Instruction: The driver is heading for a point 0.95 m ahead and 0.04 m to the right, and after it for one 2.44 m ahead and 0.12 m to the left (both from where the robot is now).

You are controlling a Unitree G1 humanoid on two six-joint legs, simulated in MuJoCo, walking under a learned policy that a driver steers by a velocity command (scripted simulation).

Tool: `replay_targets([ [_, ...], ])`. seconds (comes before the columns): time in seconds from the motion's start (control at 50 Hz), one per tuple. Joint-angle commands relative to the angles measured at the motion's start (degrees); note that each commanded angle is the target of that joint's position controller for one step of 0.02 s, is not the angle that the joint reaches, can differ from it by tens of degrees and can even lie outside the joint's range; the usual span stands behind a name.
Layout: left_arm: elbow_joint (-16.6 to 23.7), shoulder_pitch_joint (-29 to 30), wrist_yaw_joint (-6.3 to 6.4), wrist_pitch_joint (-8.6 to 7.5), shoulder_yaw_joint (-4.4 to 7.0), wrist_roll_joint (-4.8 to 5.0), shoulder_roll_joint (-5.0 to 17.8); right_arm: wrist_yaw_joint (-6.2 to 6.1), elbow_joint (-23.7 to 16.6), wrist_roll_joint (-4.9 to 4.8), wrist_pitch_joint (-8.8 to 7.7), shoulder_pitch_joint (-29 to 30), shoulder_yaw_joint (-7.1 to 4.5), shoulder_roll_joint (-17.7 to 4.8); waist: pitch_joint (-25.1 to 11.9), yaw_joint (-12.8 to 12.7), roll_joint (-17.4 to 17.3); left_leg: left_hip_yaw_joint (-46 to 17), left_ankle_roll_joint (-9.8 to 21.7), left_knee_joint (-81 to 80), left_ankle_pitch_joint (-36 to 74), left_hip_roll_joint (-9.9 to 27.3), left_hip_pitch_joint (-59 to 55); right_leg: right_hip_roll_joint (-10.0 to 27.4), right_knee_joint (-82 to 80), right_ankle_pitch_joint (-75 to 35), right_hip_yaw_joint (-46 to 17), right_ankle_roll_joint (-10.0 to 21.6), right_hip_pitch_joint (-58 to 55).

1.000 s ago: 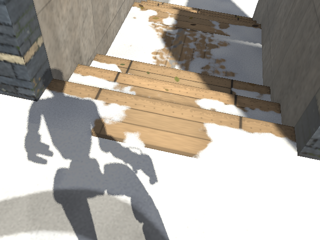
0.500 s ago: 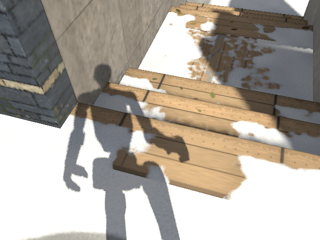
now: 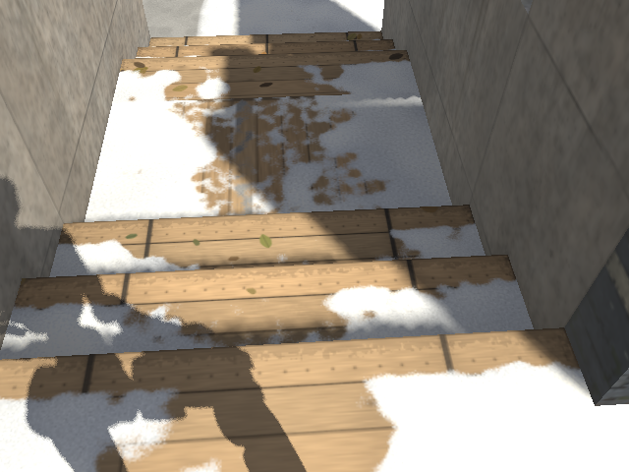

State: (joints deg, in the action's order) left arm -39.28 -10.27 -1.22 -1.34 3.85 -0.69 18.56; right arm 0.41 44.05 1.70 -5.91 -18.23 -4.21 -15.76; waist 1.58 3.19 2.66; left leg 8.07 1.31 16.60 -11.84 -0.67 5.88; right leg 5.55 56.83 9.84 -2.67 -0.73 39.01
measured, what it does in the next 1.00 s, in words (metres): walks ahead: right foot, then left foot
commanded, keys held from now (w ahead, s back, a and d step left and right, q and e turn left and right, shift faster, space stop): w+e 0.26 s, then w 0.04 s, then w+q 0.70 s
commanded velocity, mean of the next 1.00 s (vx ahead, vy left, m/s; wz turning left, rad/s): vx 0.50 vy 0.00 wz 0.00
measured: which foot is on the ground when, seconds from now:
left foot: down 0.00-0.24, up 0.26-0.74, down 0.76-1.00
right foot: up 0.00-0.22, down 0.24-0.78, up 0.80-1.00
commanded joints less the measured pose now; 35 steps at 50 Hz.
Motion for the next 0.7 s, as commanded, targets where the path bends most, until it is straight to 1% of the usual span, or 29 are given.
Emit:
replay_targets([
  [0.02, 0.08, -4.77, -4.78, -2.29, -2.74, -5.62, -3.36, 0.66, -4.89, 4.01, -2.81, 2.41, 0.74, -1.77, 0.25, -2.11, -4.67, -8.54, 12.24, -11.29, 9.52, 18.59, -2.79, 2.11, -5.24, -8.50, -2.12, 1.00, 3.03],
  [0.04, 0.84, -1.40, -5.44, -2.87, -2.58, -4.36, -1.46, 0.59, -4.50, 3.80, -2.65, 1.99, 0.40, -4.26, 0.59, -1.23, -4.37, -5.82, 11.44, -10.96, 10.12, 17.48, -3.73, 1.73, -7.52, -9.72, -0.88, 1.23, 3.80],
  [0.06, 1.48, 1.53, -5.72, -3.26, -2.33, -3.48, -0.21, 0.69, -3.99, 3.46, -2.35, 0.96, 0.32, -5.70, 1.00, -0.43, -4.54, -3.67, 10.61, -10.33, 10.75, 16.79, -5.03, 1.24, -9.85, -10.57, 0.05, 1.73, 4.09],
  [0.1, 2.64, 5.05, -5.35, -3.31, -2.72, -2.97, 0.32, 0.77, -2.32, 3.41, -1.59, -1.95, 0.65, -6.64, 1.87, 0.45, -5.97, -0.98, 9.52, -10.01, 11.77, 17.32, -6.98, 0.39, -13.43, -9.63, 1.45, 2.68, 2.96],
  [0.16, 3.94, 7.85, -4.26, -3.54, -2.83, -3.13, 0.96, 1.11, -0.29, 3.02, -0.93, -3.27, 0.79, -8.15, 3.29, 0.05, -6.81, 1.00, 8.89, -7.98, 15.76, 18.89, -10.68, -1.85, -17.79, -5.07, 3.43, 4.86, 0.62],
  [0.18, 4.28, 7.82, -3.92, -3.77, -2.56, -2.99, 1.63, 1.07, 0.06, 2.93, -0.81, -2.85, 0.62, -9.21, 2.96, -0.78, -7.48, 1.78, 8.92, -6.02, 20.98, 19.32, -11.70, -3.53, -19.07, -3.63, 4.60, 5.65, -1.65],
  [0.2, 4.36, 6.29, -3.62, -4.14, -2.03, -2.44, 2.73, 0.92, 0.41, 3.06, -0.82, -1.71, 0.42, -10.56, 1.93, -3.13, -7.71, 3.42, 8.63, -1.93, 30.89, 19.12, -11.08, -6.03, -21.20, -4.66, 6.30, 6.86, -7.02],
  [0.22, 4.08, 3.06, -3.37, -4.72, -1.06, -1.80, 4.82, 0.86, 1.03, 3.32, -1.02, -1.51, 0.54, -11.55, -0.39, -5.78, -8.14, 6.16, 7.45, 5.02, 41.03, 17.32, -7.96, -9.53, -22.92, -6.40, 8.91, 8.62, -16.71],
  [0.24, 1.99, -4.90, -2.60, -5.34, 0.94, -1.51, 8.66, 1.15, 1.44, 4.71, -1.41, -3.28, 1.02, -10.19, -6.44, -8.22, -6.26, 9.08, 4.27, 18.21, 44.08, 13.46, -1.33, -11.61, -20.35, -9.85, 7.80, 11.12, -32.15],
  [0.26, -0.58, -16.90, -0.99, -4.42, 2.49, -1.68, 12.49, 1.53, 1.32, 6.88, -1.77, -11.58, 3.42, -2.53, -21.42, -7.92, 4.90, 7.67, -1.31, 37.70, 21.96, 9.53, 15.35, -4.15, -15.39, -23.69, -6.65, 20.90, -60.00],
  [0.28, -2.18, -25.09, -0.71, -3.75, 1.82, -1.87, 11.97, 4.01, 1.43, 6.47, -2.02, -16.02, 5.54, 0.73, -33.39, -9.74, 6.80, -1.35, -3.65, 48.90, -20.21, 0.57, 28.18, 10.96, -27.51, -18.92, -36.46, 30.49, -76.68],
  [0.3, -5.80, -30.34, -1.22, -4.41, 1.66, -2.96, 8.80, 4.45, -1.43, 1.73, -1.71, 2.85, 3.69, -3.89, -13.50, -17.27, 1.22, -9.54, -2.23, 58.82, -17.69, -0.57, 42.61, 10.04, -34.64, -10.85, -37.03, 22.35, -66.49],
  [0.32, -6.40, -26.89, -1.34, -5.40, 2.19, -1.79, 9.98, 3.53, -3.63, 0.84, -2.15, 8.54, 3.40, -4.20, -4.26, -15.10, 3.02, -11.77, -1.22, 62.55, -14.21, 3.06, 47.40, 9.92, -36.35, -4.94, -30.38, 19.32, -54.71],
  [0.34, -6.56, -22.48, -1.18, -5.74, 0.85, -2.05, 5.65, 2.16, -3.33, 2.58, -2.19, 8.44, 3.10, -5.31, -3.28, -11.53, 3.04, -13.03, 0.21, 60.52, -10.51, 6.46, 43.07, 8.81, -37.42, -1.27, -25.68, 18.85, -43.47],
  [0.36, -6.16, -17.91, -1.17, -5.96, -0.73, -1.66, 2.14, 1.30, -2.60, 3.63, -1.86, 6.28, 3.60, -3.73, -2.55, -7.17, 2.49, -13.08, 1.12, 57.84, -6.24, 8.39, 37.52, 8.27, -38.72, -3.37, -21.33, 18.19, -33.31],
  [0.38, -4.77, -12.65, -1.24, -5.76, -1.84, -1.95, -0.05, 1.20, -1.47, 3.78, -0.99, 4.17, 4.21, -1.94, -1.84, -3.45, 0.94, -12.89, 1.44, 55.80, -3.65, 9.58, 31.63, 7.84, -41.66, -3.47, -18.01, 17.68, -24.15],
  [0.4, -3.66, -9.03, -0.94, -5.48, -2.88, -2.49, -2.40, 1.46, -0.43, 3.36, -0.12, 2.68, 4.35, -1.05, -3.19, -1.41, 0.19, -12.63, 1.69, 54.14, -2.62, 9.75, 29.51, 7.87, -44.28, -0.17, -17.04, 17.67, -20.16],
  [0.42, -2.83, -7.21, -0.69, -5.71, -2.91, -2.84, -2.02, 1.91, -0.15, 2.86, 0.47, 2.98, 4.49, -0.51, -2.31, -1.09, -0.03, -12.03, 1.64, 52.27, -0.93, 9.64, 30.99, 7.66, -46.25, 1.56, -15.36, 17.69, -18.23],
  [0.44, -2.71, -6.93, -0.45, -6.10, -2.68, -3.42, -0.72, 2.52, 0.14, 2.65, 0.83, 3.72, 4.65, -0.33, -2.18, -1.42, -0.15, -11.75, 1.57, 49.84, 2.67, 9.75, 32.64, 7.62, -47.53, 0.34, -13.31, 17.77, -18.01],
  [0.48, -3.62, -9.42, -0.15, -6.74, -2.49, -4.72, 0.99, 3.38, -0.22, 2.34, 0.90, 7.45, 4.72, -0.48, -2.21, -3.01, -1.28, -11.33, 0.94, 42.69, 9.99, 9.82, 36.52, 7.72, -48.79, -5.83, -9.27, 17.58, -21.86],
  [0.5, -4.30, -10.79, -0.15, -6.83, -2.63, -4.96, 1.31, 3.63, -0.74, 2.21, 0.87, 9.64, 4.68, -0.65, -2.19, -3.86, -1.66, -10.78, 0.53, 38.22, 13.50, 9.27, 37.48, 7.26, -48.87, -9.36, -6.78, 17.11, -24.33],
  [0.54, -6.67, -14.13, -0.20, -6.64, -3.03, -4.65, 1.46, 3.61, -1.57, 2.04, 1.23, 13.32, 4.55, -0.56, -1.62, -5.43, -1.23, -9.07, -0.58, 30.76, 20.49, 7.60, 37.32, 6.14, -48.42, -14.62, -1.53, 15.77, -27.68],
  [0.56, -7.55, -15.35, -0.56, -6.38, -2.77, -4.36, 2.77, 3.75, -1.79, 1.96, 1.55, 14.39, 4.48, -0.51, -0.31, -5.95, -0.88, -8.03, -0.65, 27.72, 23.19, 6.63, 36.80, 6.06, -48.17, -17.75, 0.45, 15.31, -28.16],
  [0.58, -8.68, -17.74, -1.08, -5.97, -2.94, -4.65, 2.77, 4.02, -2.41, 2.03, 1.71, 16.05, 4.19, -0.99, -0.27, -6.52, -1.38, -8.11, -0.81, 25.63, 24.91, 5.58, 36.41, 6.13, -47.66, -19.93, 1.51, 14.73, -29.56],
  [0.6, -9.66, -18.55, -1.45, -5.60, -2.93, -4.76, 2.89, 4.11, -2.87, 1.85, 1.93, 16.96, 4.13, -0.98, 0.06, -6.51, -0.51, -7.95, -0.57, 23.86, 25.84, 4.91, 36.52, 6.65, -47.33, -21.25, 2.55, 14.26, -31.58],
  [0.62, -10.20, -18.98, -1.99, -5.06, -3.16, -5.31, 2.63, 4.26, -3.29, 2.19, 2.17, 18.01, 4.21, -0.20, -0.35, -6.42, 0.49, -6.58, -0.23, 25.23, 24.16, 3.87, 34.10, 6.37, -46.79, -21.92, 4.08, 13.57, -31.21],
  [0.64, -9.88, -17.44, -2.21, -4.75, -3.32, -4.85, 1.59, 4.02, -3.36, 1.42, 1.74, 17.53, 3.88, -1.03, -0.19, -5.63, 0.55, -7.20, 0.04, 24.53, 23.59, 3.72, 33.54, 6.63, -45.58, -24.38, 4.48, 12.99, -31.84],
  [0.68, -10.57, -16.89, -2.00, -4.28, -2.85, -4.19, 2.84, 3.43, -3.58, 1.42, 1.17, 18.82, 3.40, -2.01, -0.24, -5.13, 0.80, -6.15, 0.72, 20.84, 18.47, 2.25, 32.47, 7.27, -43.37, -28.42, 5.73, 11.20, -36.79],
  [0.7, -10.95, -17.03, -1.88, -3.96, -2.49, -4.09, 3.84, 3.08, -3.67, 1.50, 0.96, 18.96, 3.03, -2.66, -0.52, -4.73, 1.51, -4.69, 1.38, 20.03, 13.96, 1.05, 30.78, 7.95, -41.33, -34.43, 6.46, 10.52, -39.05],
])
